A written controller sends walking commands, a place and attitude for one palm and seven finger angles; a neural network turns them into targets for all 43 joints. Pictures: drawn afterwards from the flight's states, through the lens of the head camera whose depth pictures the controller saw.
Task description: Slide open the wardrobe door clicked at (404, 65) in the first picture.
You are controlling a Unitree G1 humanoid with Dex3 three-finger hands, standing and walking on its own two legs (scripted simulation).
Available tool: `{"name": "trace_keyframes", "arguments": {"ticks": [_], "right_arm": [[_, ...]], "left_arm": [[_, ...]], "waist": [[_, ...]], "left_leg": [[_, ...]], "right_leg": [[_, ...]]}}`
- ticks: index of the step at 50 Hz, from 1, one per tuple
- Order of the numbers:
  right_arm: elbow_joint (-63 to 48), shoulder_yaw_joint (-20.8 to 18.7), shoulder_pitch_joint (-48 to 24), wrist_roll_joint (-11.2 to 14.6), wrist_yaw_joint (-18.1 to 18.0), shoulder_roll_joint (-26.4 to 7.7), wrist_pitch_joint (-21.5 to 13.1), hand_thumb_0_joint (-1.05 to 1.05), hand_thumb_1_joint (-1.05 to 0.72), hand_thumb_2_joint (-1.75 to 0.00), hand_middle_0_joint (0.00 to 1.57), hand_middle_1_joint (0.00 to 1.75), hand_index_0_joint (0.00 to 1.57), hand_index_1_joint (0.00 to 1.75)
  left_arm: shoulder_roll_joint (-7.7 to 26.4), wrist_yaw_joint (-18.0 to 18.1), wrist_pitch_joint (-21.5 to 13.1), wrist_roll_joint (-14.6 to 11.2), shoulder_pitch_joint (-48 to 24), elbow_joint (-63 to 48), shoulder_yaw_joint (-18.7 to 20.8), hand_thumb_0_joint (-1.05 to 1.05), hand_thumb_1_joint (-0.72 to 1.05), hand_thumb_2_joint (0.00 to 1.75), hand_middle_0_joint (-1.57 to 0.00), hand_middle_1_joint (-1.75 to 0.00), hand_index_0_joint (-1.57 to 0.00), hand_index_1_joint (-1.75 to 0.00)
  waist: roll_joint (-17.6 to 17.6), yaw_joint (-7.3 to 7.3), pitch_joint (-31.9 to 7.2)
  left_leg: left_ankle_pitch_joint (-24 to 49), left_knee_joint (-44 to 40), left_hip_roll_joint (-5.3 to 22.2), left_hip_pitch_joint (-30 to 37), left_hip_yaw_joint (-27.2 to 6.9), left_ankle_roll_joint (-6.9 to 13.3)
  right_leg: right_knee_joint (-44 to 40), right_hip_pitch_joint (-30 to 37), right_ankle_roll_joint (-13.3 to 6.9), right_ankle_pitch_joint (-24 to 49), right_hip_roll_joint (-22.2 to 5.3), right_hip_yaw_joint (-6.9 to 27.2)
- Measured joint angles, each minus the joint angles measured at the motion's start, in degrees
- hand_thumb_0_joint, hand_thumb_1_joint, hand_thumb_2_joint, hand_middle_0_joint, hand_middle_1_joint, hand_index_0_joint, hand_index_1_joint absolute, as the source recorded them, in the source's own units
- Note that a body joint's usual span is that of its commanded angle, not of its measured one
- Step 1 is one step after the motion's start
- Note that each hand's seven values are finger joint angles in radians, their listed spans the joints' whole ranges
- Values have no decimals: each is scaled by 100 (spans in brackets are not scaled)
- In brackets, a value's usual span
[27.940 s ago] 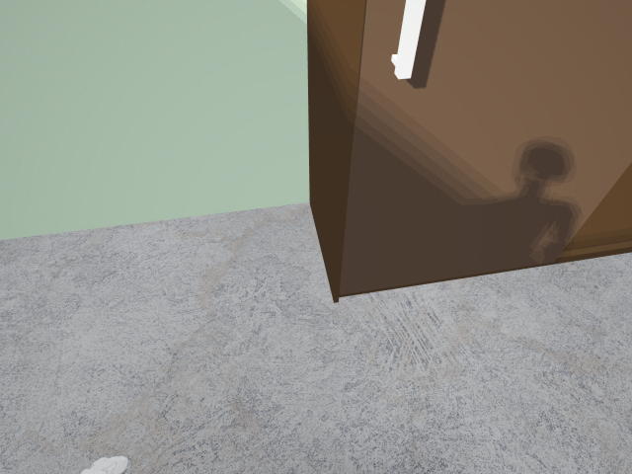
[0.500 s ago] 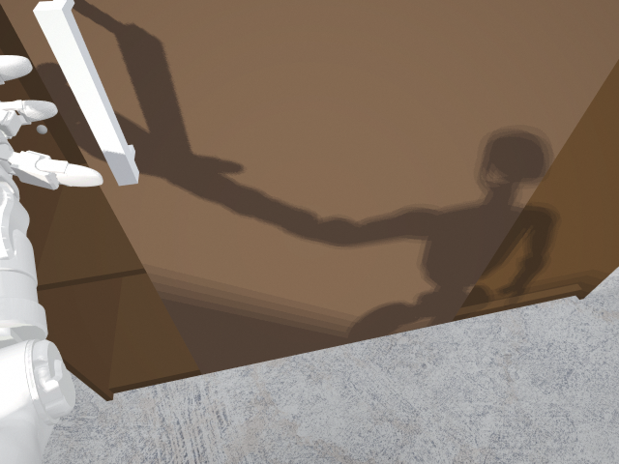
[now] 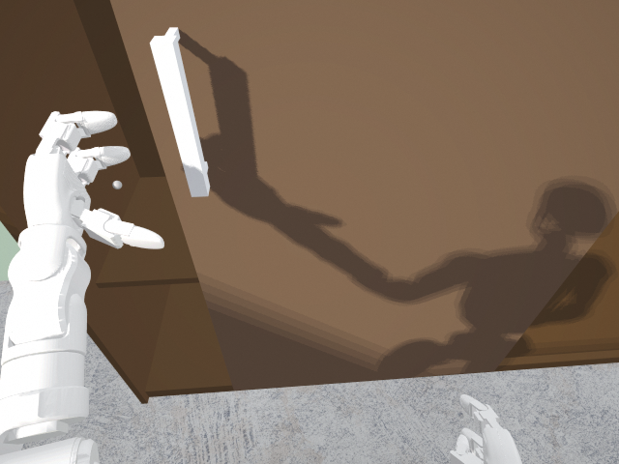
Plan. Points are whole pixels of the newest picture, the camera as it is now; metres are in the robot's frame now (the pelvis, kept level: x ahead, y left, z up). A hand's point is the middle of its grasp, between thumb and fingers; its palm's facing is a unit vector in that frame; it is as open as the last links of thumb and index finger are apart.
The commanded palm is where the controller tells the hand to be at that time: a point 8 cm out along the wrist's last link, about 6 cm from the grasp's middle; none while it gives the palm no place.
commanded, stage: slip the hand off the handle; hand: left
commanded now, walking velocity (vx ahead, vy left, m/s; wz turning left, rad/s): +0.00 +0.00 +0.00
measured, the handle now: (187, 118) +0.48 +0.21 +0.23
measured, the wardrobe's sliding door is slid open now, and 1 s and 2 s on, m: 0.28 0.28 0.28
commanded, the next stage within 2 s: draw the hand back to the body in 0.12 s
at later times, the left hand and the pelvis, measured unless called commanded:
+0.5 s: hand (103, 221) +0.29 +0.24 +0.22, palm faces +0.22 -0.98 +0.00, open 14.7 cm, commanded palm +0.25 +0.28 +0.21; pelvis +0.00 -0.02 +0.00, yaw +1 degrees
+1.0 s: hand (57, 300) +0.21 +0.26 +0.18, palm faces +0.53 -0.81 -0.23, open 13.2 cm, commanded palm +0.17 +0.29 +0.19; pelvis -0.01 -0.02 +0.00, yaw +1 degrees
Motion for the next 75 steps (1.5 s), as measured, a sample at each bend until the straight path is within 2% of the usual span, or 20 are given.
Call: {"name": "trace_keyframes", "arguments": {"ticks": [7,13,14,15,19,20,22,26,32,38,39,42,45,48,51,56,65,75], "right_arm": [[20,53,-172,16,-51,-31,3,1,-90,-90,21,30,21,30],[159,90,-288,-11,-140,-43,15,2,-90,-90,21,30,21,30],[181,102,-287,24,-162,-48,24,2,-90,-90,21,30,21,30],[203,123,-283,73,-192,-61,53,2,-90,-90,21,30,21,30],[200,195,-279,198,-281,-141,156,2,-90,-90,21,30,21,30],[171,198,-280,204,-274,-162,163,2,-90,-90,21,30,21,30],[96,190,-275,213,-229,-194,160,2,-90,-90,21,30,21,30],[-16,137,-234,239,-131,-252,140,2,-90,-90,21,30,21,30],[10,89,-226,246,-179,-323,74,2,-90,-90,20,30,20,30],[75,113,-269,205,-245,-263,-64,2,-90,-90,20,30,20,30],[64,97,-274,131,-212,-243,-111,2,-90,-90,20,30,20,30],[15,45,-287,-78,-61,-181,-263,2,-90,-90,20,30,20,30],[23,-16,-187,-181,39,-124,-315,2,-90,-90,20,30,20,30],[143,-63,-49,-238,74,-103,-311,2,-90,-90,20,30,21,30],[293,-95,40,-264,77,-87,-269,2,-90,-90,21,30,21,30],[398,-144,80,-303,83,-64,-222,2,-90,-90,21,30,21,30],[204,-220,-22,-323,136,-31,-149,2,-90,-90,21,30,21,30],[42,-242,-65,-332,139,-41,-110,2,-90,-90,20,30,20,30]], "left_arm": [[-178,-67,277,-112,565,-831,-150,-1,-56,20,-26,-115,-25,-115],[-189,-77,336,-95,428,-758,-258,-1,-56,20,-26,-115,-25,-115],[-170,-147,454,-191,360,-673,-256,-1,-56,20,-26,-115,-25,-115],[-138,-252,732,-316,285,-595,-249,-1,-56,20,-25,-115,-25,-115],[107,-661,2044,-607,199,-502,-142,-1,-56,20,-25,-115,-25,-115],[152,-696,2216,-660,257,-548,-77,-1,-56,20,-25,-115,-25,-115],[187,-700,2321,-767,445,-702,90,-1,-56,20,-25,-115,-25,-115],[120,-660,2180,-844,875,-1075,303,-1,-56,20,-25,-115,-25,-115],[-24,-611,2156,-793,1324,-1504,223,-1,-56,20,-25,-115,-25,-115],[-66,-612,1982,-832,1627,-1786,210,-1,-52,22,-25,-113,-25,-113],[-46,-464,1816,-694,1729,-1866,164,-1,-51,22,-25,-112,-25,-112],[-47,235,940,-252,2202,-2051,93,-1,-45,25,-25,-108,-25,-108],[-128,663,292,19,2646,-2227,81,-1,-36,29,-25,-104,-24,-103],[-228,895,-144,193,2938,-2331,29,-1,-27,34,-25,-98,-24,-98],[-298,1015,-397,300,3113,-2348,-29,-1,-17,39,-24,-92,-24,-92],[-352,1094,-567,398,3393,-2455,-105,-1,0,47,-24,-82,-23,-82],[-294,1021,-669,416,4070,-2868,-121,0,33,63,-23,-63,-22,-63],[-326,1020,-622,443,4675,-3196,-134,1,68,80,-22,-42,-21,-42]], "waist": [[43,227,60],[39,265,127],[43,267,126],[53,269,124],[130,217,66],[153,189,42],[181,137,-9],[185,138,-68],[176,236,12],[179,273,78],[198,257,97],[262,166,199],[259,188,292],[244,268,357],[225,310,412],[202,281,429],[173,175,331],[179,274,308]], "left_leg": [[27,-77,-40,215,-123,-17],[113,-142,-44,262,-227,-53],[129,-163,-39,276,-232,-60],[148,-199,-34,312,-235,-66],[227,-377,-14,487,-197,-81],[236,-402,-7,515,-180,-86],[242,-426,4,545,-149,-99],[210,-365,39,547,-117,-125],[177,-241,74,552,-170,-145],[204,-238,91,590,-205,-161],[206,-230,102,586,-213,-165],[225,-243,128,547,-213,-166],[275,-337,126,551,-183,-149],[303,-422,104,601,-162,-137],[313,-487,71,664,-158,-119],[295,-553,26,759,-112,-89],[216,-562,1,833,-19,-56],[190,-516,-14,804,-62,-42]], "right_leg": [[-107,282,-10,-8,-23,-125],[-148,353,-49,23,-15,-227],[-164,366,-59,34,-8,-232],[-200,401,-66,52,0,-234],[-347,542,-87,130,28,-195],[-360,557,-89,140,34,-178],[-347,557,-94,138,43,-147],[-251,527,-112,95,70,-112],[-176,571,-143,68,103,-158],[-200,631,-161,99,124,-190],[-224,644,-163,112,136,-195],[-333,643,-167,191,167,-192],[-429,638,-158,256,170,-162],[-503,678,-140,284,151,-143],[-559,741,-117,288,122,-141],[-593,808,-80,271,78,-99],[-600,850,-32,228,46,-6],[-623,873,-15,223,35,-47]]}}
